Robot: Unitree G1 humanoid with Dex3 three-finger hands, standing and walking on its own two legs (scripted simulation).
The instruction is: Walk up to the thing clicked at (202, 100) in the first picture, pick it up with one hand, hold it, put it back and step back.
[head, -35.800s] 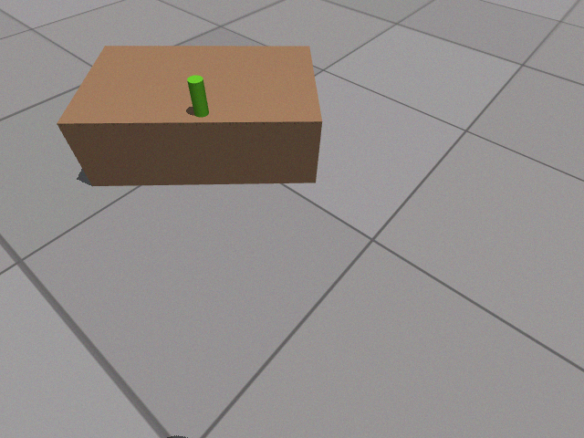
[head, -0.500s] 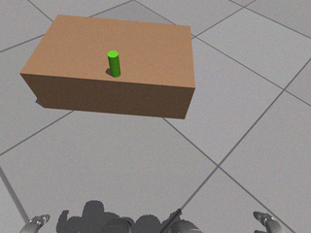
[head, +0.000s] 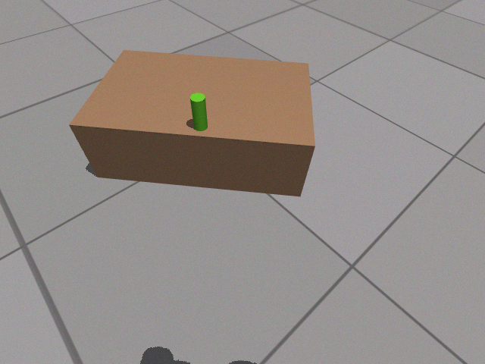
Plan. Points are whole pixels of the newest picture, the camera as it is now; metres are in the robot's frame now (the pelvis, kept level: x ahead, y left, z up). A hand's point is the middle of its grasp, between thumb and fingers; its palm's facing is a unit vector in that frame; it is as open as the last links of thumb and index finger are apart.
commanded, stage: step back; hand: left
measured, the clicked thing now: (199, 112) +1.08 +0.22 -0.32
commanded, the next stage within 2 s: stand in 0.74 s
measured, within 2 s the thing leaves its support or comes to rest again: neither
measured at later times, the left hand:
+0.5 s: hand (101, 360) +0.14 +0.25 -0.14, palm faces +0.03 -0.93 -0.37, open 7.3 cm
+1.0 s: hand (102, 343) +0.17 +0.26 -0.14, palm faces +0.00 -0.95 -0.33, open 7.3 cm
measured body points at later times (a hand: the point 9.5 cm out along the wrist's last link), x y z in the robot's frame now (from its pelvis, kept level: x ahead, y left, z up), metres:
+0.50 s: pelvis +0.06 -0.01 +0.00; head +0.09 -0.02 +0.45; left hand +0.14 +0.30 -0.11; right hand +0.13 -0.32 -0.14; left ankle +0.06 +0.13 -0.72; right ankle +0.07 -0.13 -0.73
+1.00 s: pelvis +0.07 +0.01 +0.02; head +0.08 +0.01 +0.47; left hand +0.17 +0.31 -0.11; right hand +0.20 -0.28 -0.10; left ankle +0.06 +0.13 -0.73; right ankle +0.07 -0.13 -0.73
